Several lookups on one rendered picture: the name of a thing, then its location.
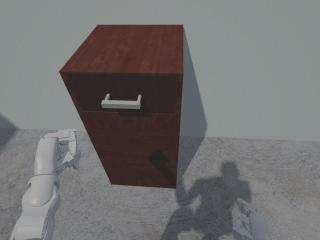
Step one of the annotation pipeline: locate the left robot forearm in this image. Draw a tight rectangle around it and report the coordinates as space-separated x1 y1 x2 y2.
9 174 61 240

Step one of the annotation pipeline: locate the drawer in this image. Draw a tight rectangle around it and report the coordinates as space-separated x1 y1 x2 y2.
67 74 177 114

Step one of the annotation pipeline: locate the cabinet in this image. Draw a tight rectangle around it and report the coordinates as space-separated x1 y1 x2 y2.
59 24 184 189

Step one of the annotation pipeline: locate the robot right hand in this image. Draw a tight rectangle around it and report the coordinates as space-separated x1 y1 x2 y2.
232 198 272 240

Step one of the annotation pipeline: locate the handle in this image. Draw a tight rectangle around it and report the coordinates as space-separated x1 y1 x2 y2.
101 93 142 109

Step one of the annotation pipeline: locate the robot left hand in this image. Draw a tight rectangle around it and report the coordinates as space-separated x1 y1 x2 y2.
34 128 81 177

